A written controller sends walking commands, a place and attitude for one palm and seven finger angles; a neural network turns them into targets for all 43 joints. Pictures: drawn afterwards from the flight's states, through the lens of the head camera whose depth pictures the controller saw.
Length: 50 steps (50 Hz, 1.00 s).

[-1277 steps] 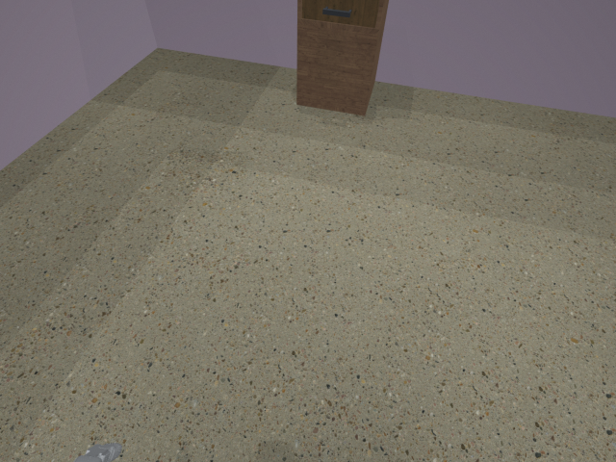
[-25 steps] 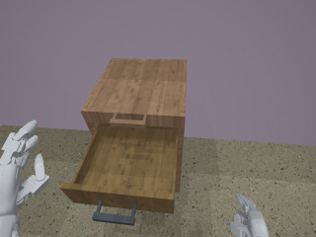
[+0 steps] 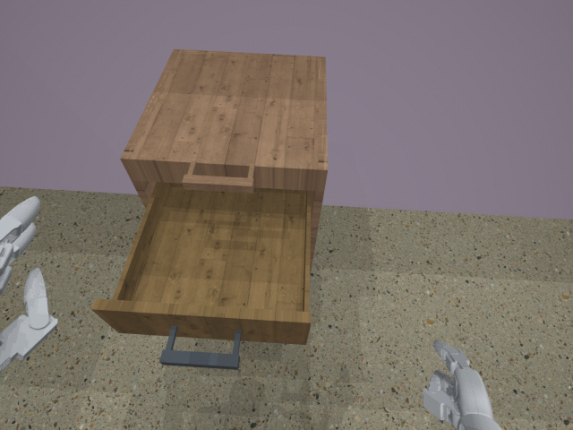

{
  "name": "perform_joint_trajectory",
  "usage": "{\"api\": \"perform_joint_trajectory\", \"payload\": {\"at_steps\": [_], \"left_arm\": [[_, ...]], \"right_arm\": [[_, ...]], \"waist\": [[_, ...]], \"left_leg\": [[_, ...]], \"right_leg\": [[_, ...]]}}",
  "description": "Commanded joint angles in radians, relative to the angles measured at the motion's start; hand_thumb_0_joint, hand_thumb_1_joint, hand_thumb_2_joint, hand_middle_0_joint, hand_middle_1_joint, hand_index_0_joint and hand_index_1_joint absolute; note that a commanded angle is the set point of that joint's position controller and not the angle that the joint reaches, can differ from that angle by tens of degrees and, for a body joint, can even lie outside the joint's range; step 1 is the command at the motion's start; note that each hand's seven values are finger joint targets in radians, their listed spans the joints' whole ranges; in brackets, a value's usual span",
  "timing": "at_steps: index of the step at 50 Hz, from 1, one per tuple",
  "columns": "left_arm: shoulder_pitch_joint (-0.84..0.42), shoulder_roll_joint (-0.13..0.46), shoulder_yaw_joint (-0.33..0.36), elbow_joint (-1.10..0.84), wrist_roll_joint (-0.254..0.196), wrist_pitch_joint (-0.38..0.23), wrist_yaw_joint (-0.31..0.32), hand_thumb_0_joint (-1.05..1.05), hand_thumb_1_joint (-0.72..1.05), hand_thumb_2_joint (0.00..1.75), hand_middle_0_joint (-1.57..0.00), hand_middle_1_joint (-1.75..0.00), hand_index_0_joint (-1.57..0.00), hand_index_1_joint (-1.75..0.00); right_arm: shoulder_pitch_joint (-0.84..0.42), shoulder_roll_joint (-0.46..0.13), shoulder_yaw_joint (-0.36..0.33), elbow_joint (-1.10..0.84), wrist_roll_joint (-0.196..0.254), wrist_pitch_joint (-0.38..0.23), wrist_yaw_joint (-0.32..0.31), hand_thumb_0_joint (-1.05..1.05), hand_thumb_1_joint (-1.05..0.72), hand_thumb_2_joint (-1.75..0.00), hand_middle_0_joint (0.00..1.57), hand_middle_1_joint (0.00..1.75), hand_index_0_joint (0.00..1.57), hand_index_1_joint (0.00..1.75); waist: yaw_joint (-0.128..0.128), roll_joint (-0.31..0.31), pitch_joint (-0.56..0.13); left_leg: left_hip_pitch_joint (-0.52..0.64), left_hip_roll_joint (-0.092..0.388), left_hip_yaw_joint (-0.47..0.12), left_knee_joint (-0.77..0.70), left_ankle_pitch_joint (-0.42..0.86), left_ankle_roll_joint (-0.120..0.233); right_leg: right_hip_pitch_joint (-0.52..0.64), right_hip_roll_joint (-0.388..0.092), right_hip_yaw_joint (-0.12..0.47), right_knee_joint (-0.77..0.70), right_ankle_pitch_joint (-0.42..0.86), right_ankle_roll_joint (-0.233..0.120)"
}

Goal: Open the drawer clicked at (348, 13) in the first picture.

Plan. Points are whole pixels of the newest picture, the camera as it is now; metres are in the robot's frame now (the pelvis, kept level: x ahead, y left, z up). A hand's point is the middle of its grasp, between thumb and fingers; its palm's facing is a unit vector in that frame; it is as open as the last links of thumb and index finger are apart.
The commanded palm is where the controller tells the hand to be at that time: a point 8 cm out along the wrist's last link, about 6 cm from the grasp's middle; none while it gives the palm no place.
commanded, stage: step back with the hand held close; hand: left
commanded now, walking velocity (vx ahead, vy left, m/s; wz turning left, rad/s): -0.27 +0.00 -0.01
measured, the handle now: (203, 346) +0.28 +0.17 -0.20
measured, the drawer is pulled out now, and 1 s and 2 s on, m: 0.30 0.30 0.30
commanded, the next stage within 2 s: stop stepping back and stand still in 1.18 s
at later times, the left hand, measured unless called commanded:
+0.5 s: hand (19, 366) +0.16 +0.24 +0.16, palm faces +0.32 -0.82 -0.48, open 7.4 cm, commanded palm +0.09 +0.28 +0.18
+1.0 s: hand out of the picture +0.11 +0.21 +0.15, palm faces +0.30 -0.83 -0.47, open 7.4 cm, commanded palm +0.03 +0.26 +0.18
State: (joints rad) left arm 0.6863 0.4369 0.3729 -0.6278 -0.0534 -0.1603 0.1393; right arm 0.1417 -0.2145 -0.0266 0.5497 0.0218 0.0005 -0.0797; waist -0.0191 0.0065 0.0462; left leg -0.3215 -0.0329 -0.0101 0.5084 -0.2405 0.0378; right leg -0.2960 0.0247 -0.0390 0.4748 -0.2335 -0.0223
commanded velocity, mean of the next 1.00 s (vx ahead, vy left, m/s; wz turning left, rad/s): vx -0.36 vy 0.00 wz -0.01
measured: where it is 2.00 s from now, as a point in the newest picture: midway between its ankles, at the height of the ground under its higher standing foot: outside the picture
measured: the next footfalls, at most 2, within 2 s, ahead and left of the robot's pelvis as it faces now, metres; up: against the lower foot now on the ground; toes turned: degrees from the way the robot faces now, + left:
left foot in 1.02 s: -0.08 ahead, +0.11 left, +0.00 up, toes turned +2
right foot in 1.24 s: -0.13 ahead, -0.14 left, +0.00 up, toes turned +0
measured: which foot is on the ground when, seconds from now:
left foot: down 0.00-0.78, up 0.80-1.00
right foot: down 0.00-1.00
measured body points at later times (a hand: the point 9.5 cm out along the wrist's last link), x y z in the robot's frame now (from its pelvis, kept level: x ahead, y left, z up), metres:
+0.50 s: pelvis -0.04 +0.00 -0.01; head +0.00 +0.02 +0.44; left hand +0.14 +0.28 +0.18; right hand +0.13 -0.24 -0.09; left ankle +0.01 +0.09 -0.74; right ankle +0.01 -0.10 -0.74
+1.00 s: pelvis -0.10 -0.03 +0.00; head -0.05 -0.01 +0.45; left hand +0.08 +0.25 +0.18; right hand +0.09 -0.27 -0.08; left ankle -0.12 +0.11 -0.73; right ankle -0.06 -0.12 -0.74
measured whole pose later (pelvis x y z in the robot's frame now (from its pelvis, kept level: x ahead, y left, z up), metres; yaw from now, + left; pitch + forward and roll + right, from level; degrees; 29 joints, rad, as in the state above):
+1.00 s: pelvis -0.10 -0.03 +0.00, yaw +1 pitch +5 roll +0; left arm 0.66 0.41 0.36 -0.63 -0.04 -0.20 0.16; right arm 0.12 -0.21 -0.02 0.59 0.00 -0.01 -0.09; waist -0.05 -0.04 0.01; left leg -0.33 0.01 -0.01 0.56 -0.28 0.00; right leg -0.38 0.03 -0.03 0.48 -0.18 -0.04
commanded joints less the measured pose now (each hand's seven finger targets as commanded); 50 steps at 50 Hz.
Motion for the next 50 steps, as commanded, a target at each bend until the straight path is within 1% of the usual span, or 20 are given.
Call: {"api": "perform_joint_trajectory", "payload": {"at_steps": [1, 11, 13, 16, 19, 22, 26, 31, 34, 36, 37, 38, 39, 40, 41, 43, 46, 48, 49, 50], "left_arm": [[0.042, 0.117, 0.136, -0.204, -0.005, -0.072, 0.025, 0.00, 0.90, 0.90, -0.20, -0.30, -0.20, -0.30], [-0.036, 0.106, 0.116, -0.215, 0.006, -0.093, 0.034, 0.00, 0.90, 0.90, -0.20, -0.30, -0.20, -0.30], [-0.048, 0.129, 0.138, -0.220, 0.010, -0.100, 0.040, 0.00, 0.90, 0.90, -0.20, -0.30, -0.20, -0.30], [-0.037, 0.111, 0.117, -0.211, 0.008, -0.107, 0.043, 0.00, 0.90, 0.90, -0.20, -0.30, -0.20, -0.30], [-0.039, 0.121, 0.122, -0.206, 0.008, -0.111, 0.049, 0.00, 0.90, 0.90, -0.20, -0.30, -0.20, -0.30], [-0.033, 0.128, 0.129, -0.205, 0.011, -0.117, 0.051, 0.00, 0.90, 0.90, -0.20, -0.30, -0.20, -0.30], [-0.015, 0.136, 0.159, -0.236, 0.023, -0.128, 0.041, 0.00, 0.90, 0.90, -0.20, -0.30, -0.20, -0.30], [0.010, 0.124, 0.163, -0.242, 0.001, -0.133, 0.031, 0.00, 0.90, 0.90, -0.20, -0.30, -0.20, -0.30], [0.000, 0.113, 0.143, -0.254, -0.007, -0.139, 0.028, 0.00, 0.90, 0.90, -0.20, -0.30, -0.20, -0.30], [0.013, 0.102, 0.138, -0.233, -0.014, -0.130, 0.015, 0.00, 0.90, 0.90, -0.20, -0.30, -0.20, -0.30], [0.008, 0.117, 0.146, -0.236, -0.016, -0.130, 0.012, 0.00, 0.90, 0.90, -0.20, -0.30, -0.20, -0.30], [0.007, 0.144, 0.170, -0.218, -0.015, -0.127, 0.014, 0.00, 0.90, 0.90, -0.20, -0.30, -0.20, -0.30], [-0.009, 0.134, 0.141, -0.205, -0.013, -0.127, 0.016, 0.00, 0.90, 0.90, -0.20, -0.30, -0.20, -0.30], [-0.018, 0.139, 0.144, -0.176, -0.011, -0.123, 0.024, 0.00, 0.90, 0.90, -0.20, -0.30, -0.20, -0.30], [-0.016, 0.132, 0.139, -0.162, -0.006, -0.117, 0.029, 0.00, 0.90, 0.90, -0.20, -0.30, -0.20, -0.30], [-0.026, 0.133, 0.143, -0.146, 0.009, -0.115, 0.035, 0.00, 0.90, 0.90, -0.20, -0.30, -0.20, -0.30], [-0.012, 0.115, 0.120, -0.163, 0.018, -0.103, 0.047, 0.00, 0.90, 0.90, -0.20, -0.30, -0.20, -0.30], [-0.017, 0.132, 0.115, -0.196, 0.016, -0.096, 0.049, 0.00, 0.90, 0.90, -0.20, -0.30, -0.20, -0.30], [-0.034, 0.129, 0.102, -0.244, 0.016, -0.108, 0.042, 0.00, 0.90, 0.90, -0.20, -0.30, -0.20, -0.30], [-0.058, 0.151, 0.116, -0.282, 0.021, -0.118, 0.035, 0.00, 0.90, 0.90, -0.20, -0.30, -0.20, -0.30]], "right_arm": [[-0.085, -0.117, -0.036, -0.163, 0.001, -0.074, -0.003, 0.00, -0.90, -0.90, 0.20, 0.30, 0.20, 0.30], [-0.069, -0.120, -0.023, -0.158, -0.001, -0.105, -0.003, 0.00, -0.90, -0.90, 0.20, 0.30, 0.20, 0.30], [-0.069, -0.122, -0.026, -0.152, -0.005, -0.109, -0.005, 0.00, -0.90, -0.90, 0.20, 0.30, 0.20, 0.30], [-0.061, -0.118, -0.026, -0.148, -0.002, -0.111, 0.000, 0.00, -0.90, -0.90, 0.20, 0.30, 0.20, 0.30], [-0.068, -0.117, -0.027, -0.138, -0.005, -0.110, 0.001, 0.00, -0.90, -0.90, 0.20, 0.30, 0.20, 0.30], [-0.082, -0.120, -0.028, -0.144, -0.002, -0.110, 0.001, 0.00, -0.90, -0.90, 0.20, 0.30, 0.20, 0.30], [-0.088, -0.120, -0.031, -0.155, -0.006, -0.125, 0.001, 0.00, -0.90, -0.90, 0.20, 0.30, 0.20, 0.30], [-0.062, -0.116, -0.040, -0.123, -0.032, -0.149, 0.004, 0.00, -0.90, -0.90, 0.20, 0.30, 0.20, 0.30], [-0.052, -0.117, -0.035, -0.087, -0.041, -0.155, 0.008, 0.00, -0.90, -0.90, 0.20, 0.30, 0.20, 0.30], [-0.073, -0.118, -0.042, -0.094, -0.020, -0.149, 0.018, 0.00, -0.90, -0.90, 0.20, 0.30, 0.20, 0.30], [-0.088, -0.117, -0.045, -0.106, -0.008, -0.144, 0.019, 0.00, -0.90, -0.90, 0.20, 0.30, 0.20, 0.30], [-0.084, -0.105, -0.053, -0.105, -0.002, -0.134, 0.018, 0.00, -0.90, -0.90, 0.20, 0.30, 0.20, 0.30], [-0.074, -0.093, -0.058, -0.098, 0.003, -0.125, 0.022, 0.00, -0.90, -0.90, 0.20, 0.30, 0.20, 0.30], [-0.095, -0.089, -0.066, -0.089, 0.003, -0.116, 0.022, 0.00, -0.90, -0.90, 0.20, 0.30, 0.20, 0.30], [-0.103, -0.071, -0.054, -0.093, -0.007, -0.109, 0.016, 0.00, -0.90, -0.90, 0.20, 0.30, 0.20, 0.30], [-0.135, -0.050, -0.020, -0.104, -0.016, -0.086, -0.002, 0.00, -0.90, -0.90, 0.20, 0.30, 0.20, 0.30], [-0.107, -0.061, -0.006, -0.097, -0.024, -0.052, -0.020, 0.00, -0.90, -0.90, 0.20, 0.30, 0.20, 0.30], [-0.092, -0.079, -0.024, -0.085, -0.020, -0.041, -0.021, 0.00, -0.90, -0.90, 0.20, 0.30, 0.20, 0.30], [-0.080, -0.095, -0.036, -0.091, -0.016, -0.045, -0.013, 0.00, -0.90, -0.90, 0.20, 0.30, 0.20, 0.30], [-0.089, -0.109, -0.054, -0.113, -0.008, -0.060, -0.004, 0.00, -0.90, -0.90, 0.20, 0.30, 0.20, 0.30]], "waist": [[0.018, 0.094, -0.221], [0.008, 0.055, -0.145], [0.008, 0.048, -0.140], [0.002, -0.002, -0.140], [0.002, 0.018, -0.136], [0.007, 0.046, -0.138], [0.022, 0.166, -0.201], [0.024, 0.135, -0.207], [0.018, 0.128, -0.258], [0.025, 0.102, -0.301], [0.022, 0.041, -0.295], [0.012, -0.082, -0.296], [-0.002, -0.175, -0.261], [0.010, -0.199, -0.239], [-0.003, -0.154, -0.208], [0.003, -0.112, -0.184], [-0.008, -0.093, -0.206], [-0.017, -0.066, -0.210], [-0.009, 0.015, -0.229], [0.003, 0.102, -0.237]], "left_leg": [[-0.044, 0.176, -0.141, -0.093, 0.254, 0.022], [-0.210, 0.160, -0.155, -0.119, -0.155, 0.034], [-0.214, 0.145, -0.148, -0.106, -0.196, 0.030], [-0.151, 0.111, -0.128, -0.045, -0.192, 0.018], [-0.132, 0.107, -0.130, -0.032, -0.150, 0.012], [-0.169, 0.133, -0.150, -0.078, -0.136, 0.023], [-0.330, 0.242, -0.227, -0.201, -0.021, 0.066], [-0.196, 0.300, -0.238, -0.144, 0.243, 0.092], [-0.009, 0.292, -0.211, -0.048, 0.504, 0.079], [-0.029, 0.247, -0.140, 0.016, 0.389, 0.045], [-0.075, 0.194, -0.102, 0.071, 0.242, 0.023], [-0.073, 0.100, -0.042, 0.183, 0.094, -0.016], [-0.089, 0.010, -0.001, 0.359, -0.127, -0.051], [-0.128, -0.017, -0.041, 0.556, -0.240, -0.056], [-0.168, -0.001, -0.072, 0.622, -0.261, -0.059], [-0.194, 0.025, -0.059, 0.519, -0.303, -0.058], [-0.118, 0.017, 0.003, 0.138, -0.210, -0.053], [-0.023, 0.041, 0.030, -0.138, 0.015, -0.043], [0.037, 0.130, -0.031, -0.184, 0.277, -0.014], [0.087, 0.249, -0.114, -0.136, 0.499, 0.023]], "right_leg": [[0.168, -0.087, 0.075, 0.048, 0.184, 0.006], [0.133, -0.093, 0.133, 0.024, 0.031, 0.002], [0.116, -0.101, 0.158, -0.016, -0.006, -0.003], [0.040, -0.132, 0.188, -0.093, -0.073, -0.019], [0.011, -0.142, 0.186, -0.110, -0.078, -0.029], [0.046, -0.113, 0.154, -0.062, -0.054, -0.012], [0.252, -0.025, 0.060, 0.200, 0.081, 0.025], [0.111, -0.017, 0.068, 0.243, -0.134, 0.017], [0.061, -0.025, 0.067, 0.110, -0.055, 0.013], [0.109, -0.063, 0.096, 0.076, 0.099, 0.007], [0.107, -0.114, 0.163, 0.034, 0.198, -0.012], [0.058, -0.215, 0.297, -0.078, 0.305, -0.048], [-0.007, -0.351, 0.432, -0.178, 0.348, -0.102], [-0.028, -0.407, 0.436, -0.210, 0.350, -0.143], [-0.022, -0.400, 0.402, -0.191, 0.388, -0.170], [0.024, -0.328, 0.295, -0.120, 0.548, -0.163], [0.145, -0.227, 0.198, -0.074, 0.581, -0.084], [0.185, -0.180, 0.145, -0.016, 0.558, -0.029], [0.170, -0.128, 0.099, 0.051, 0.474, 0.015], [0.084, -0.078, 0.064, 0.110, 0.300, 0.053]]}}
